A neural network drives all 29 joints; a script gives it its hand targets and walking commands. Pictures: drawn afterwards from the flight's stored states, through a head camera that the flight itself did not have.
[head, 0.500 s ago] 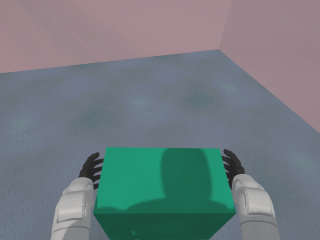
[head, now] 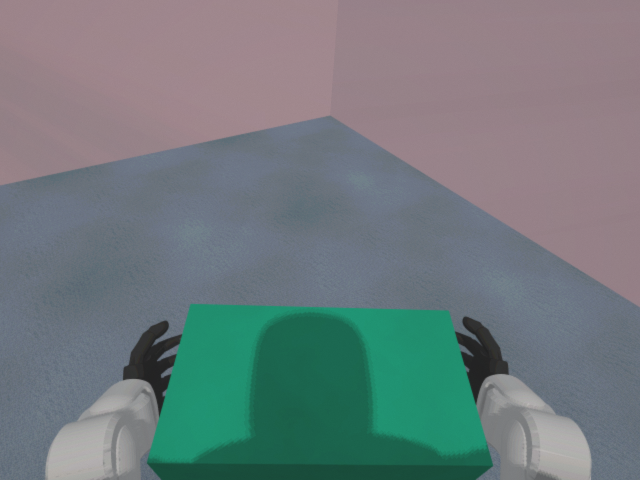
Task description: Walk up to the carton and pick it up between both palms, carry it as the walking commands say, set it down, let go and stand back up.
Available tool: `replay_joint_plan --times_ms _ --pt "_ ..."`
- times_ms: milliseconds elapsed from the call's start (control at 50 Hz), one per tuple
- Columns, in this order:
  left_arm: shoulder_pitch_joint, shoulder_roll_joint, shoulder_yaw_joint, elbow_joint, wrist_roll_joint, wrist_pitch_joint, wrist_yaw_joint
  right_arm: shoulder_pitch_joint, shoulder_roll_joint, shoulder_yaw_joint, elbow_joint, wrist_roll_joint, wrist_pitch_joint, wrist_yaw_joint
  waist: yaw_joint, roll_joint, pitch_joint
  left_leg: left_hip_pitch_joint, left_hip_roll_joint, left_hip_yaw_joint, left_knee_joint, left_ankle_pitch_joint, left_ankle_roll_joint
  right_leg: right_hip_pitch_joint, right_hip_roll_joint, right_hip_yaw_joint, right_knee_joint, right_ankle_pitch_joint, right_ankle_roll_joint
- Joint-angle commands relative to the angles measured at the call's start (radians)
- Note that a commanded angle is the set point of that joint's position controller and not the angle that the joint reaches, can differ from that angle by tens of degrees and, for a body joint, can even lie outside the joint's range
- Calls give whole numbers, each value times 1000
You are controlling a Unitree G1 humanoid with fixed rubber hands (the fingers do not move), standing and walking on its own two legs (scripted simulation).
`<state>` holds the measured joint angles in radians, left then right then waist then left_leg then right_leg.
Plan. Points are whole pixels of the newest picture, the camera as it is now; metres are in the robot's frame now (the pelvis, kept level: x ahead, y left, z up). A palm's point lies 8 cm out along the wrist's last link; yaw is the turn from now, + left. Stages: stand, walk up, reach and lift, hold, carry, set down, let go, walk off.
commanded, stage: carry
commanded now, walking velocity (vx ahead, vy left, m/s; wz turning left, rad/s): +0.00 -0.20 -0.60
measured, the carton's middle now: (316, 421) +0.22 +0.01 +0.03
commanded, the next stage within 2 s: none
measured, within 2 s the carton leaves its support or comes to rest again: neither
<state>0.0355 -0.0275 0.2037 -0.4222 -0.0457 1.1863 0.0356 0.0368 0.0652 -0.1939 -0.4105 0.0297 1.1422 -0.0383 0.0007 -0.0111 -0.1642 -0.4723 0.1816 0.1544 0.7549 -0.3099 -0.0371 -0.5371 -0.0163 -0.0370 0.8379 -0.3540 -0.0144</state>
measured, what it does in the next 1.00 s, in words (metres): walks backwards, turning right: left foot, then right foot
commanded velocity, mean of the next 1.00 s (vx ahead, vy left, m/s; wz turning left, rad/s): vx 0.00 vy -0.20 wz -0.60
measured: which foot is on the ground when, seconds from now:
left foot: down 0.00-0.04, up 0.06-0.20, down 0.22-0.50, up 0.52-0.68, down 0.70-1.00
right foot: down 0.00-0.24, up 0.26-0.46, down 0.48-0.72, up 0.74-0.96, down 0.98-1.00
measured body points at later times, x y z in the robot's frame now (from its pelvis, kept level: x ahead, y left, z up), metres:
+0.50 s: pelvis -0.10 -0.09 +0.00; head -0.15 -0.07 +0.44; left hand +0.18 +0.03 +0.08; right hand +0.08 -0.34 +0.08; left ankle +0.01 +0.07 -0.71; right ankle -0.07 -0.23 -0.72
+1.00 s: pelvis -0.24 -0.17 +0.00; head -0.26 -0.15 +0.45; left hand +0.07 -0.15 +0.08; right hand -0.13 -0.46 +0.08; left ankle -0.08 -0.04 -0.71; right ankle -0.28 -0.30 -0.72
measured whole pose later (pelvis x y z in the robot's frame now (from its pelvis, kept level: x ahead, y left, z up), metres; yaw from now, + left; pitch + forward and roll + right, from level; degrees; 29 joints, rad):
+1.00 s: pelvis -0.24 -0.17 +0.00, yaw -34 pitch +3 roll -2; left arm 0.00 -0.03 0.18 -0.44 -0.05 1.18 0.05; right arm 0.04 0.06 -0.22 -0.46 0.03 1.13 -0.02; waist 0.03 0.03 -0.15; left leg -0.50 0.34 0.19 0.74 -0.24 -0.12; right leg -0.43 -0.02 -0.10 0.66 -0.31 0.01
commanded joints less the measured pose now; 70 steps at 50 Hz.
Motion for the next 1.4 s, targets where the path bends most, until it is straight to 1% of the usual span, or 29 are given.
replay_joint_plan --times_ms 0,60,120,200,220,240,300,340,420,460,500,540,680,700,720,780,920,960,980,1000,1020,1100,1200,1260,1280,1300,1320,1340,1380 --pt "-534 -713 -778 -220 -239 -19 -72 -515 637 749 -287 220 2 67 5 253 -218 55 179 -118 -243 112 54 201 57 -84 -218 12 6" --pt "-445 -706 -739 -195 -209 -8 -66 -538 640 786 -304 232 31 68 24 -389 -207 -260 -69 -2 307 -353 -80 300 -256 458 -533 153 -170" --pt "-527 -775 -778 -253 -212 -20 -52 -566 711 781 -278 268 19 91 5 -89 -229 -168 -33 -99 350 -224 -40 194 -207 322 -455 124 -204" --pt "-536 -762 -786 -283 -202 -36 -48 -502 725 770 -214 254 11 97 -20 -121 -246 250 -77 -43 -163 -159 4 -13 -85 227 -480 22 -88" --pt "-560 -760 -795 -286 -211 -32 -49 -492 716 752 -227 245 4 93 -49 15 -286 451 7 -146 -406 -135 44 -117 -7 115 -342 37 -9" --pt "-547 -721 -821 -281 -200 -19 -47 -416 661 708 -163 212 1 81 -46 507 -209 317 410 -638 -531 -221 162 -306 78 -11 105 -179 23" --pt "-568 -776 -813 -226 -233 -11 -66 -521 660 710 -228 214 0 65 -7 96 -90 57 339 -347 -496 -138 142 -155 -78 80 367 -22 14" --pt "-600 -774 -821 -259 -256 -16 -72 -530 703 713 -224 225 -1 70 9 219 -116 51 220 -121 -400 1 56 -38 -63 23 159 22 12" --pt "-536 -726 -791 -177 -231 6 -65 -464 632 704 -181 185 22 60 7 275 -151 76 257 -109 -335 69 36 130 7 -112 -186 -2 12" --pt "-488 -749 -762 -135 -225 9 -67 -493 629 708 -229 189 19 57 18 25 -190 -26 129 17 -69 -84 -46 279 -22 0 -432 35 11" --pt "-492 -756 -751 -151 -218 0 -72 -553 679 764 -233 214 30 66 23 -388 -185 -274 -26 -27 340 -342 -107 288 -259 410 -519 188 -151" --pt "-507 -772 -767 -182 -225 -14 -78 -537 696 755 -199 226 22 84 11 -201 -201 -229 -36 -67 420 -273 -74 216 -255 346 -482 217 -188" --pt "-546 -784 -826 -289 -219 -70 -72 -511 753 787 -233 251 -29 99 -13 -151 -280 282 -93 -34 -228 -147 6 40 -102 207 -520 -11 -65" --pt "-560 -783 -834 -290 -227 -65 -70 -461 743 760 -223 238 -30 95 -41 30 -301 496 27 -173 -478 -221 52 -114 18 81 -348 0 31" --pt "-579 -798 -863 -313 -226 -60 -80 -514 754 751 -236 237 -46 90 -42 492 -228 307 433 -647 -591 -377 174 -276 75 -45 129 -162 46" --pt "-605 -804 -870 -313 -259 -58 -90 -457 718 740 -225 217 -37 92 -8 102 -139 85 349 -340 -504 -77 150 -153 -55 83 481 -3 29" --pt "-489 -756 -841 -242 -242 -34 -75 -425 639 734 -276 212 -22 80 -4 368 -228 249 279 -80 -272 518 61 48 24 -132 -112 -55 35" --pt "-455 -739 -818 -192 -231 -23 -69 -357 619 719 -215 185 -9 73 15 281 -253 235 232 -18 -118 423 -23 178 35 -116 -385 1 20" --pt "-471 -742 -824 -230 -247 -28 -80 -399 624 724 -258 192 -14 75 22 90 -228 72 164 19 34 222 -77 298 -33 3 -473 146 17" --pt "-397 -721 -767 -157 -213 -26 -75 -394 624 749 -249 186 2 69 35 -379 -229 -233 -20 81 262 -311 -141 432 -257 378 -449 688 -121" --pt "-430 -754 -783 -221 -231 -32 -83 -485 675 787 -303 229 1 85 17 -404 -234 -282 -4 -44 399 -438 -133 395 -269 370 -386 793 -180" --pt "-475 -801 -797 -247 -207 -62 -86 -513 761 817 -242 266 -19 114 15 -130 -236 -220 -29 -96 445 -200 -85 316 -188 247 -417 427 -177" --pt "-467 -782 -812 -286 -196 -82 -79 -497 759 803 -234 264 -32 113 23 -106 -244 -109 -77 -103 228 -203 -53 290 -202 357 -514 147 -205" --pt "-479 -778 -842 -302 -215 -86 -72 -450 748 779 -248 247 -45 99 6 -143 -300 235 -146 -41 -209 -212 -2 191 -121 310 -601 174 -91" --pt "-510 -811 -864 -327 -239 -93 -85 -526 768 798 -339 256 -62 95 -16 -183 -341 448 -93 -45 -377 -73 26 97 -51 210 -595 199 25" --pt "-502 -796 -886 -330 -246 -82 -90 -384 754 764 -265 221 -62 89 -56 93 -269 620 176 -258 -606 -218 126 -194 116 -65 -313 198 263" --pt "-576 -797 -920 -382 -263 -78 -96 -363 742 722 -224 180 -69 88 -41 502 -221 418 538 -675 -555 53 254 -306 102 -45 287 -186 115" --pt "-544 -785 -898 -340 -259 -72 -93 -395 718 738 -268 201 -63 88 -4 244 -192 330 465 -468 -478 245 218 -241 -21 91 405 -81 51" --pt "-548 -787 -894 -312 -268 -57 -99 -366 710 709 -231 184 -51 87 -5 126 -121 267 305 -203 -411 342 110 -190 -42 78 441 -10 43"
